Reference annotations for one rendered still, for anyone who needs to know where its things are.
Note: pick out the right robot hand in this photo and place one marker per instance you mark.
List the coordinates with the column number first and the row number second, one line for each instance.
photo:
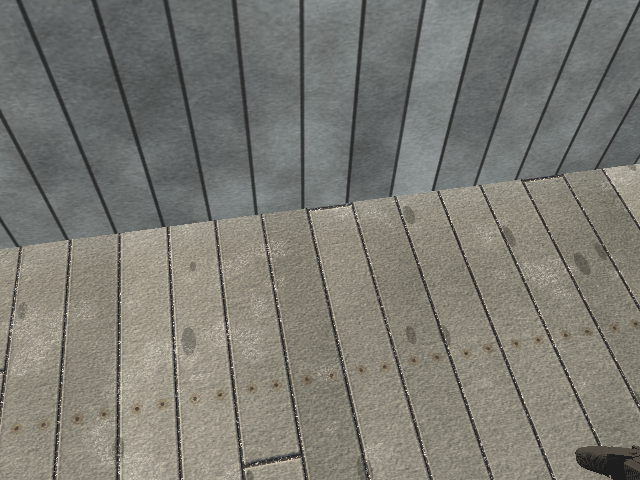
column 620, row 463

